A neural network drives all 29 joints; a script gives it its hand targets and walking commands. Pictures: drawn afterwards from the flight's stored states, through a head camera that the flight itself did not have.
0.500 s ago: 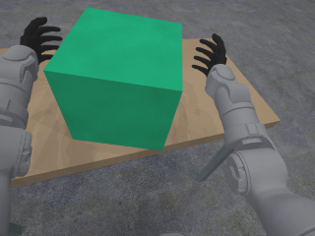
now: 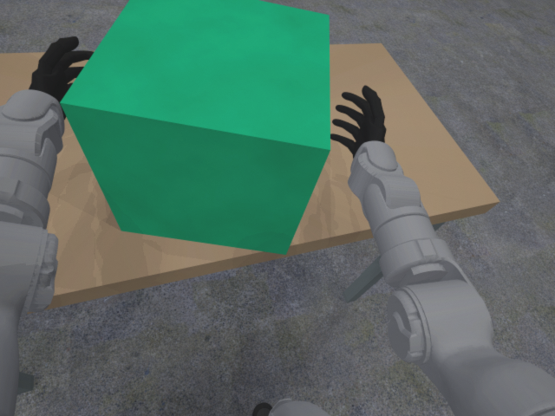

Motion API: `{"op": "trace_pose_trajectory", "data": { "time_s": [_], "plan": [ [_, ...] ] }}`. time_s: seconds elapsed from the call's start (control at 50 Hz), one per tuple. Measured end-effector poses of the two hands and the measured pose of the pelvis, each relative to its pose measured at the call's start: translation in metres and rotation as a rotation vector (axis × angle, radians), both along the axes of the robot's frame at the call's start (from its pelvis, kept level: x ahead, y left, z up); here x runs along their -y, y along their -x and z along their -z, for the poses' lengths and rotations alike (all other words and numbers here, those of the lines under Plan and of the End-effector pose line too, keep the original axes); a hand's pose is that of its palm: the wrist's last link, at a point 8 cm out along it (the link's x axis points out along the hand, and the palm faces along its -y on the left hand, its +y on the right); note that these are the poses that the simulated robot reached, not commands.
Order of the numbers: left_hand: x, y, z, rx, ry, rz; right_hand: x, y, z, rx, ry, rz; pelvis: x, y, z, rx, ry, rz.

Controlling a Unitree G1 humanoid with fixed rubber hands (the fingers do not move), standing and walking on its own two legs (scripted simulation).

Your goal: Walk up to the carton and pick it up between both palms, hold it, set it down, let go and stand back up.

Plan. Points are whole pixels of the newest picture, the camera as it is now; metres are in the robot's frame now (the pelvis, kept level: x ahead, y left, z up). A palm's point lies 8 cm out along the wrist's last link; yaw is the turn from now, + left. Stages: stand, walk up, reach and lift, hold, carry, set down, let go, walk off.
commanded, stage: reach and lift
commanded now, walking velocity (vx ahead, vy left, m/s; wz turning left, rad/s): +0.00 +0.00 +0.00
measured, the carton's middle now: (221, 126) +0.51 -0.02 +0.10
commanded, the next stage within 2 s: none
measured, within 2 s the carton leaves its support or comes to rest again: neither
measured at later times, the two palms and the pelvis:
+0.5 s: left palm (79, 115) +0.53 +0.17 +0.11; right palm (343, 161) +0.43 -0.19 +0.09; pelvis +0.00 +0.00 +0.00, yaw +0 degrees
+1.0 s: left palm (88, 115) +0.51 +0.15 +0.13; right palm (349, 159) +0.42 -0.19 +0.11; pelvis -0.01 +0.00 +0.00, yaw +0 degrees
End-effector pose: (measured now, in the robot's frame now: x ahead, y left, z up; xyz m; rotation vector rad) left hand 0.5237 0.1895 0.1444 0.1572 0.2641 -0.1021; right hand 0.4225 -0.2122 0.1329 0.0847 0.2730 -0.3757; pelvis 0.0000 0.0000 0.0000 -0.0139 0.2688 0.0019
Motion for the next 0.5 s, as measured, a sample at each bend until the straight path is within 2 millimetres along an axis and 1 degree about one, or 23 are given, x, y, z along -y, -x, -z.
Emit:
{"op": "trace_pose_trajectory", "data": {
  "time_s": [0.1, 0.24, 0.3, 0.4, 0.5],
  "plan": [
    [0.005, -0.002, 0.012, 0.0, 0.004, 0.01, -0.004, -0.001, 0.013, -0.005, 0.009, -0.005, 0.001, 0.001, 0.001, -0.027, -0.001, 0.001],
    [0.02, -0.007, 0.025, -0.005, 0.023, 0.041, -0.01, -0.002, 0.03, -0.016, 0.018, -0.01, 0.001, -0.001, 0.002, -0.054, -0.001, 0.001],
    [0.021, -0.009, 0.028, -0.008, 0.025, 0.04, -0.012, -0.002, 0.035, -0.016, 0.023, -0.008, 0.0, -0.002, 0.002, -0.061, 0.0, 0.001],
    [0.02, -0.008, 0.033, -0.02, 0.032, 0.027, -0.016, -0.003, 0.04, -0.015, 0.024, -0.004, 0.0, -0.004, 0.002, -0.064, 0.0, 0.001],
    [0.02, -0.006, 0.034, -0.032, 0.043, 0.012, -0.023, -0.004, 0.039, -0.002, 0.03, -0.012, -0.001, -0.004, 0.002, -0.065, 0.001, 0.001]
  ]
}}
